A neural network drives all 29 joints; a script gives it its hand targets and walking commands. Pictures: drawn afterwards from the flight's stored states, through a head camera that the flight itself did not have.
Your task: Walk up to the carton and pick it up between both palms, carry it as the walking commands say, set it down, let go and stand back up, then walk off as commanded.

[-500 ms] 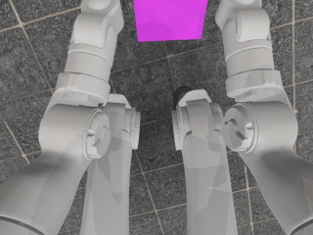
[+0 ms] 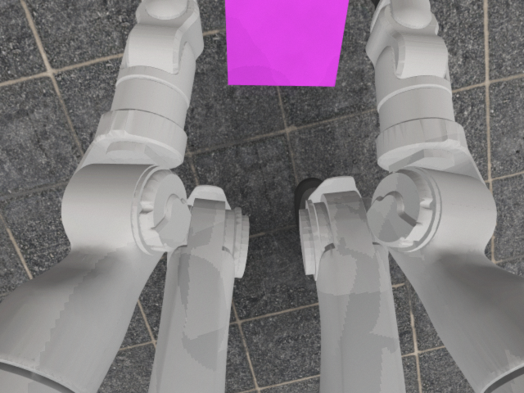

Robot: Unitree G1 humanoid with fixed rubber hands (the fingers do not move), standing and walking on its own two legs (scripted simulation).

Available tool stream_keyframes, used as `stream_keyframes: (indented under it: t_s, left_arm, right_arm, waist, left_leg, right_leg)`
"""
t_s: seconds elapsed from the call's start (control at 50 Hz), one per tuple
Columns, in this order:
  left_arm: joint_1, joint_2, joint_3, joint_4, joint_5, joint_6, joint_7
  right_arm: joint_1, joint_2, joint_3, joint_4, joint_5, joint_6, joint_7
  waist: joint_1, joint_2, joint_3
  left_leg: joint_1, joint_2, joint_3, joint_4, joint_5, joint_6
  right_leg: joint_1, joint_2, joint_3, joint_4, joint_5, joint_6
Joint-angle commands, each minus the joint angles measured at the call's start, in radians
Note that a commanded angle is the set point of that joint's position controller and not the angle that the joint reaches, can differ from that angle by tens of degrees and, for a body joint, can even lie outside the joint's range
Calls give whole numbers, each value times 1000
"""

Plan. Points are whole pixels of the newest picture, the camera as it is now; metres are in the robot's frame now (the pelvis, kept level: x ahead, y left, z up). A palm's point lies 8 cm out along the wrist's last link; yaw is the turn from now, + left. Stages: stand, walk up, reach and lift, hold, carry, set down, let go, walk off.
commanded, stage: set down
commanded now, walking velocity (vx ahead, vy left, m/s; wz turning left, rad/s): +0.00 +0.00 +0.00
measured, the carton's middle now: out of the picture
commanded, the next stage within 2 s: none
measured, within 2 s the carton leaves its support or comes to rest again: rests again in 1.96 s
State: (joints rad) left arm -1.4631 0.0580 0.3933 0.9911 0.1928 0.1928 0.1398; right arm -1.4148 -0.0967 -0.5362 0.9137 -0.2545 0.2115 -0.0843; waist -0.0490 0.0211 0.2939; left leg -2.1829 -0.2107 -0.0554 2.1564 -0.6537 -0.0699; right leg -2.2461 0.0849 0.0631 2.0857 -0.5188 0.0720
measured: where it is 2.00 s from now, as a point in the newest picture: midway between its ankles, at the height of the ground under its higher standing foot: (260, 251)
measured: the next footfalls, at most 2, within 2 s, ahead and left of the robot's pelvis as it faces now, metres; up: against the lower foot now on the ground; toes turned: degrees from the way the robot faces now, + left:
none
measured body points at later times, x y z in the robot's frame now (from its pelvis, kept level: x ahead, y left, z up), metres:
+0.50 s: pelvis +0.02 +0.00 +0.00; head +0.40 -0.01 +0.25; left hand +0.57 +0.07 -0.18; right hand +0.56 -0.17 -0.18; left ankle +0.09 +0.12 -0.36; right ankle +0.13 -0.13 -0.36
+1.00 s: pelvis +0.03 +0.00 +0.00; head +0.40 -0.01 +0.25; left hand +0.58 +0.07 -0.19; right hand +0.56 -0.17 -0.18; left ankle +0.09 +0.12 -0.36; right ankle +0.13 -0.13 -0.36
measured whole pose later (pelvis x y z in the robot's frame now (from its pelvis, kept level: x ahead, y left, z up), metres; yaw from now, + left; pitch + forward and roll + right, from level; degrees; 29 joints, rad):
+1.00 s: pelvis +0.03 +0.00 +0.00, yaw +0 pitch +44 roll +0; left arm -1.42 0.02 0.48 0.94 0.29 0.10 0.07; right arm -1.38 -0.08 -0.61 0.90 -0.31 0.10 0.00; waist -0.05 0.01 0.24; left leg -2.21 -0.20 -0.06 2.16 -0.72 -0.06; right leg -2.28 0.08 0.06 2.09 -0.59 0.07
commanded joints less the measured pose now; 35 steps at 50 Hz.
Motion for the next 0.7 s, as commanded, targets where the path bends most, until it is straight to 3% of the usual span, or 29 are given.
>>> stream_keyframes:
  t_s: [0.0, 0.24, 0.46, 0.68]
  left_arm:
    - [-359, -840, -264, 74, -33, -9, -229]
    - [-205, -815, -288, 70, 0, -18, -226]
    - [-157, -751, -226, 114, 56, -9, -226]
    - [-137, -706, -180, 139, 86, -9, -234]
  right_arm:
    - [-384, 810, 296, 88, 38, -9, 236]
    - [-220, 789, 292, 111, 19, -25, 249]
    - [-204, 721, 251, 133, -6, -28, 243]
    - [-177, 679, 203, 160, -42, -29, 241]
  waist:
    - [-60, 32, -944]
    - [-42, 53, -915]
    - [-26, 63, -846]
    - [-32, 55, -787]
  left_leg:
    - [323, -14, 87, -219, 314, 47]
    - [316, -18, 73, -219, 404, 38]
    - [261, -4, 73, -224, 345, 42]
    - [222, 4, 68, -227, 309, 44]
  right_leg:
    - [567, 66, -138, -101, 307, -46]
    - [515, 69, -126, -85, 376, -43]
    - [479, 61, -108, -99, 322, -44]
    - [451, 57, -105, -103, 295, -44]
